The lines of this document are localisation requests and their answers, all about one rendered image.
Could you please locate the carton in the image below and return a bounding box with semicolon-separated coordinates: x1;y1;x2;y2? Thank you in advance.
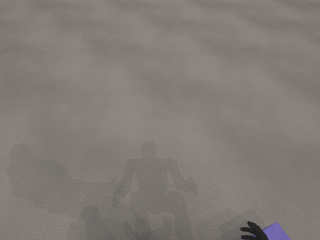
246;222;291;240

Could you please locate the robot right hand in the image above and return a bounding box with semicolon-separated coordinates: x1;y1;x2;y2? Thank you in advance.
240;221;269;240

